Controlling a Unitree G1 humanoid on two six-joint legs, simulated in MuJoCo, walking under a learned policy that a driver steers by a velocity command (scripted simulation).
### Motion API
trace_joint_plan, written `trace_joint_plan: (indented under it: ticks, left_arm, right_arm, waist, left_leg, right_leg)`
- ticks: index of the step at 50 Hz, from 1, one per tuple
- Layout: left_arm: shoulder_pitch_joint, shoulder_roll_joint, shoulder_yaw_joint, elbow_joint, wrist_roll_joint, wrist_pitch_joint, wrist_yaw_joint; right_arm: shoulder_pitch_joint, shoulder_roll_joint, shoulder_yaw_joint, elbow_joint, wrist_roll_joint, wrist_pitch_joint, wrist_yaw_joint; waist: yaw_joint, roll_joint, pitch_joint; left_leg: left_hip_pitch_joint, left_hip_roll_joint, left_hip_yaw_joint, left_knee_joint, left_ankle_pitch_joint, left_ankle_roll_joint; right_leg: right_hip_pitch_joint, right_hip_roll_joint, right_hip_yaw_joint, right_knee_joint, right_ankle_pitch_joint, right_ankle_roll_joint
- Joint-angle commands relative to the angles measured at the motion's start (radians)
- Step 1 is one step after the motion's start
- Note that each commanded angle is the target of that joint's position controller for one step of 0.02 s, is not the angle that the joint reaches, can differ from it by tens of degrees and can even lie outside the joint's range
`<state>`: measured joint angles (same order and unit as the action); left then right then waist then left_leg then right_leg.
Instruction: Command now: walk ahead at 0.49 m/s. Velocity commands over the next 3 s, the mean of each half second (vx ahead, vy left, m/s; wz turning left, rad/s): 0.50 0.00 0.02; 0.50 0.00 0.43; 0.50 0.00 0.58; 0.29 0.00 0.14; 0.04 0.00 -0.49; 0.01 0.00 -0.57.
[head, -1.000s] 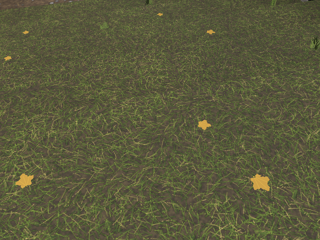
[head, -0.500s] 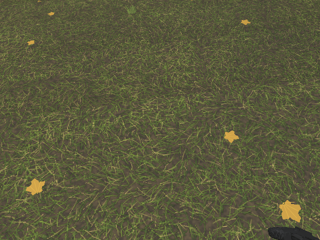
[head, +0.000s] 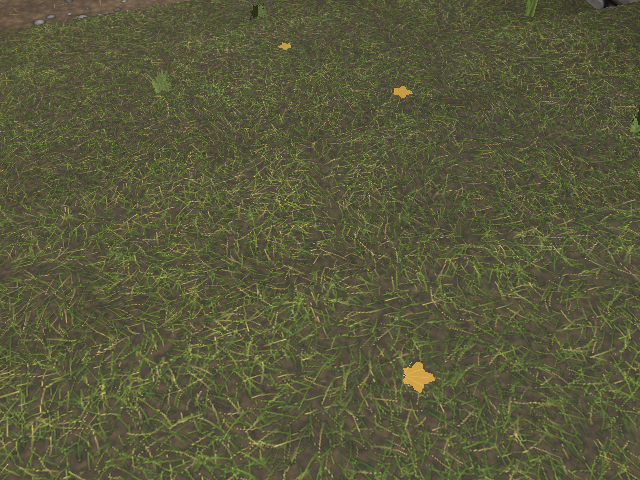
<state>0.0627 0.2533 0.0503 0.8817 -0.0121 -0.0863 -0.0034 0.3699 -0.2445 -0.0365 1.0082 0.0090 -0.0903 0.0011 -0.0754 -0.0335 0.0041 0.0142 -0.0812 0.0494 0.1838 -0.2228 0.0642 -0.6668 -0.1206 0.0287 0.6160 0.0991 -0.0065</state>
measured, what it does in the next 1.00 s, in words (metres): walks ahead, turning left: right foot, then left foot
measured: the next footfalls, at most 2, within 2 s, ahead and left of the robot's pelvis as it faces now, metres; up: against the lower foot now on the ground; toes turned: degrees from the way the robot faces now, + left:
right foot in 0.14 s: +0.27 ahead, -0.14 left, +0.00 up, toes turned -2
left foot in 0.68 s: +0.57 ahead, +0.10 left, +0.00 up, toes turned +8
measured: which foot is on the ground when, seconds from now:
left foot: down 0.00-0.16, up 0.18-0.66, down 0.68-1.00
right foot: up 0.00-0.12, down 0.14-0.68, up 0.70-1.00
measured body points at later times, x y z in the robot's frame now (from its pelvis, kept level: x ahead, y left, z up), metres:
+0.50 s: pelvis +0.29 -0.05 +0.00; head +0.31 -0.05 +0.45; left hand +0.28 +0.22 -0.14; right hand +0.46 -0.30 -0.11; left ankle +0.48 +0.13 -0.68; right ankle +0.23 -0.14 -0.74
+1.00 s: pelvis +0.57 +0.04 +0.00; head +0.60 +0.06 +0.45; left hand +0.69 +0.34 -0.10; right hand +0.67 -0.22 -0.12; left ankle +0.53 +0.10 -0.74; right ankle +0.79 -0.11 -0.68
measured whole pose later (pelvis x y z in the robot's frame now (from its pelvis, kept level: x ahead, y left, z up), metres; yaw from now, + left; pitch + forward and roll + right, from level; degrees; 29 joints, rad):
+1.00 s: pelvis +0.57 +0.04 +0.00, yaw +17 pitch +2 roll -1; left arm 0.06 0.28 0.07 0.80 0.01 -0.10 0.02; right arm 0.37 -0.24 -0.07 0.85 0.01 -0.05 -0.01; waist -0.06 -0.03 0.02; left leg -0.16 -0.12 -0.12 0.35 -0.20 0.10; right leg -0.66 -0.09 0.11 0.70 0.00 0.03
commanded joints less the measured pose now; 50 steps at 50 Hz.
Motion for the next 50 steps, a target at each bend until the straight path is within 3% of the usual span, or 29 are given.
trace_joint_plan:
  ticks: [1,3,5,6,7,8,9,10,11,12,13,16,20,23,28,31,32,33,34,35,36,37,38,39,41,42,45,49,50]
  left_arm:
    - [-0.149,0.046,-0.003,-0.098,-0.007,-0.020,-0.020]
    - [-0.160,0.063,-0.001,-0.116,-0.009,-0.026,-0.033]
    - [-0.081,0.104,0.015,-0.105,-0.010,-0.031,-0.037]
    - [0.051,0.139,0.036,-0.066,-0.009,-0.031,-0.034]
    - [0.245,0.199,0.061,-0.014,-0.002,-0.031,-0.026]
    - [0.399,0.303,0.089,0.018,0.015,-0.022,-0.019]
    - [0.413,0.237,0.068,0.028,0.005,-0.015,-0.020]
    - [0.331,0.178,0.046,0.016,-0.001,-0.015,-0.019]
    - [0.236,0.142,0.035,-0.010,0.002,-0.015,-0.016]
    - [0.168,0.111,0.024,-0.019,0.009,-0.017,-0.021]
    - [0.134,0.085,0.017,-0.022,0.016,-0.022,-0.023]
    - [0.147,0.096,0.020,0.002,0.015,-0.028,-0.026]
    - [0.210,0.132,0.029,0.029,0.013,-0.024,-0.002]
    - [0.243,0.143,0.030,0.047,0.012,-0.022,0.009]
    - [0.317,0.144,0.036,0.093,0.006,-0.004,0.017]
    - [0.281,0.172,0.049,0.080,0.001,0.016,0.025]
    - [0.269,0.180,0.051,0.073,-0.002,0.024,0.029]
    - [0.252,0.177,0.049,0.063,0.000,0.035,0.034]
    - [0.265,0.161,0.039,0.041,0.011,0.037,0.041]
    - [0.361,0.038,-0.002,0.000,0.041,0.010,0.022]
    - [0.337,0.074,0.000,0.003,0.010,-0.031,0.005]
    - [0.244,0.139,0.020,-0.022,-0.027,-0.055,-0.003]
    - [0.181,0.143,0.019,-0.041,-0.027,-0.068,0.002]
    - [0.152,0.141,0.026,-0.043,-0.007,-0.069,0.011]
    - [0.171,0.139,0.039,-0.050,0.013,-0.045,0.021]
    - [0.177,0.123,0.040,-0.057,0.018,-0.032,0.024]
    - [0.085,0.095,0.034,-0.102,0.022,-0.014,0.031]
    - [-0.050,0.066,0.023,-0.149,0.022,-0.023,0.016]
    - [-0.104,0.071,0.024,-0.179,0.031,-0.029,0.008]
  right_arm:
    - [0.060,-0.162,-0.034,-0.015,0.006,0.007,-0.008]
    - [0.066,-0.172,-0.040,-0.009,0.007,0.019,-0.011]
    - [0.036,-0.190,-0.047,-0.018,0.007,0.029,-0.012]
    - [0.014,-0.183,-0.043,-0.026,0.004,0.035,-0.011]
    - [0.008,-0.153,-0.029,-0.045,-0.005,0.035,-0.011]
    - [0.112,-0.047,0.003,-0.063,-0.011,0.015,0.001]
    - [0.109,-0.045,0.008,-0.046,0.001,-0.011,0.006]
    - [0.014,-0.146,-0.020,-0.074,0.031,-0.030,0.010]
    - [-0.060,-0.159,-0.022,-0.097,0.042,-0.038,0.008]
    - [-0.096,-0.148,-0.026,-0.102,0.030,-0.036,0.002]
    - [-0.086,-0.137,-0.034,-0.098,0.017,-0.024,-0.004]
    - [-0.055,-0.069,-0.026,-0.092,0.008,0.009,-0.007]
    - [-0.195,-0.075,-0.031,-0.145,-0.005,0.010,-0.007]
    - [-0.286,-0.050,-0.019,-0.166,0.004,0.006,0.007]
    - [-0.399,-0.056,-0.016,-0.225,0.015,0.014,0.032]
    - [-0.374,-0.081,-0.027,-0.247,0.011,0.016,0.052]
    - [-0.312,-0.103,-0.041,-0.240,0.009,0.018,0.053]
    - [-0.172,-0.139,-0.066,-0.205,0.008,0.021,0.052]
    - [-0.005,-0.218,-0.100,-0.168,0.010,0.026,0.042]
    - [0.063,-0.321,-0.121,-0.160,0.017,0.031,0.034]
    - [0.087,-0.256,-0.099,-0.166,0.019,0.029,0.039]
    - [0.045,-0.201,-0.086,-0.170,0.012,0.025,0.036]
    - [-0.024,-0.171,-0.077,-0.192,0.009,0.022,0.032]
    - [-0.091,-0.138,-0.067,-0.212,0.001,0.021,0.030]
    - [-0.138,-0.109,-0.057,-0.237,-0.013,0.020,0.025]
    - [-0.125,-0.117,-0.059,-0.236,-0.006,0.019,0.019]
    - [-0.061,-0.163,-0.072,-0.230,0.002,0.018,-0.006]
    - [-0.005,-0.157,-0.072,-0.222,0.009,0.029,-0.024]
    - [0.016,-0.157,-0.070,-0.218,0.009,0.034,-0.029]
  waist:
    - [-0.012,0.066,0.095]
    - [0.003,0.080,0.087]
    - [0.060,0.114,0.030]
    - [0.132,0.118,-0.051]
    - [0.208,0.098,-0.186]
    - [0.193,-0.111,-0.358]
    - [0.198,-0.192,-0.427]
    - [0.192,-0.145,-0.277]
    - [0.163,-0.087,-0.164]
    - [0.132,-0.025,-0.081]
    - [0.095,-0.032,-0.047]
    - [0.054,-0.036,-0.006]
    - [0.077,-0.015,0.031]
    - [0.108,-0.029,0.044]
    - [0.138,-0.012,0.084]
    - [0.102,-0.035,0.056]
    - [0.067,-0.051,0.007]
    - [-0.006,-0.037,-0.068]
    - [-0.066,0.042,-0.167]
    - [0.002,0.290,-0.283]
    - [-0.022,0.244,-0.387]
    - [-0.032,0.195,-0.252]
    - [-0.011,0.107,-0.157]
    - [0.026,0.047,-0.089]
    - [0.084,0.076,-0.063]
    - [0.093,0.084,-0.059]
    - [0.074,0.082,-0.019]
    - [0.027,0.112,0.006]
    - [0.010,0.109,0.011]
  left_leg:
    - [-0.001,0.305,-0.132,-0.038,0.229,0.138]
    - [0.070,0.338,-0.143,0.014,0.307,0.127]
    - [0.094,0.338,-0.132,0.116,0.549,0.104]
    - [0.068,0.298,-0.096,0.266,0.709,0.084]
    - [-0.079,0.246,-0.058,0.502,0.646,0.052]
    - [-0.505,0.093,0.004,0.911,0.259,-0.030]
    - [-0.675,0.018,-0.126,1.095,-0.333,-0.035]
    - [-0.770,0.085,-0.171,1.171,-0.308,-0.011]
    - [-0.776,0.143,-0.136,1.146,-0.218,0.000]
    - [-0.741,0.181,-0.116,1.071,-0.140,-0.003]
    - [-0.674,0.215,-0.122,1.007,-0.090,-0.005]
    - [-0.615,0.233,-0.105,0.924,-0.029,-0.031]
    - [-0.702,0.235,-0.095,0.683,0.183,-0.061]
    - [-0.646,0.200,-0.055,0.503,0.337,-0.052]
    - [-0.706,0.172,-0.068,0.408,0.286,-0.007]
    - [-0.638,0.132,-0.022,0.397,0.147,0.035]
    - [-0.539,0.094,0.015,0.398,0.107,0.052]
    - [-0.353,0.044,0.050,0.371,0.121,0.076]
    - [-0.070,0.108,-0.094,0.364,0.154,0.127]
    - [0.300,0.351,-0.616,0.282,0.052,0.315]
    - [0.401,0.422,-0.874,0.128,-0.068,0.356]
    - [0.314,0.390,-0.745,0.117,-0.060,0.296]
    - [0.168,0.347,-0.612,0.115,0.005,0.257]
    - [0.014,0.305,-0.511,0.102,0.098,0.231]
    - [-0.149,0.251,-0.423,0.064,0.214,0.220]
    - [-0.179,0.242,-0.401,0.056,0.249,0.225]
    - [-0.232,0.224,-0.357,0.034,0.285,0.221]
    - [-0.272,0.171,-0.322,0.051,0.194,0.162]
    - [-0.279,0.156,-0.327,0.065,0.214,0.145]
  right_leg:
    - [-0.021,0.028,-0.021,-0.078,-0.019,-0.010]
    - [-0.011,0.039,-0.021,-0.111,-0.098,-0.033]
    - [0.134,0.083,-0.054,-0.133,-0.172,-0.065]
    - [0.320,0.117,-0.084,-0.152,-0.160,-0.093]
    - [0.620,0.055,-0.019,-0.111,-0.131,-0.144]
    - [1.061,-0.215,0.411,-0.125,-0.247,-0.301]
    - [1.130,-0.293,0.703,-0.283,-0.334,-0.347]
    - [1.012,-0.254,0.577,-0.306,-0.374,-0.290]
    - [0.853,-0.216,0.429,-0.331,-0.324,-0.256]
    - [0.699,-0.174,0.328,-0.376,-0.255,-0.239]
    - [0.600,-0.137,0.256,-0.410,-0.214,-0.219]
    - [0.477,-0.105,0.162,-0.483,-0.141,-0.235]
    - [0.501,-0.085,0.078,-0.508,-0.060,-0.226]
    - [0.510,-0.061,-0.016,-0.518,-0.063,-0.190]
    - [0.697,-0.136,-0.066,-0.467,-0.036,-0.167]
    - [0.773,-0.161,-0.106,-0.347,0.217,-0.136]
    - [0.780,-0.153,-0.125,-0.248,0.393,-0.122]
    - [0.739,-0.114,-0.170,-0.059,0.498,-0.093]
    - [0.546,-0.064,-0.194,0.223,0.344,-0.050]
    - [0.107,0.131,-0.157,0.619,-0.362,0.025]
    - [-0.045,0.173,0.039,0.763,-0.675,0.012]
    - [-0.139,0.115,0.071,0.789,-0.619,-0.014]
    - [-0.131,0.069,0.059,0.730,-0.529,-0.026]
    - [-0.079,0.038,0.052,0.639,-0.466,-0.025]
    - [0.046,0.008,0.057,0.530,-0.408,-0.009]
    - [0.063,0.004,0.051,0.482,-0.397,0.007]
    - [0.031,0.023,0.033,0.298,-0.270,0.047]
    - [0.091,0.076,0.033,0.022,-0.015,0.044]
    - [0.121,0.096,0.027,-0.030,0.045,0.030]
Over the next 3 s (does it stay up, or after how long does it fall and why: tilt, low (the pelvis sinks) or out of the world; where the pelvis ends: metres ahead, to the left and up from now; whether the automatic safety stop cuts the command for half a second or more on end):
stays up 1.09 0.47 -0.20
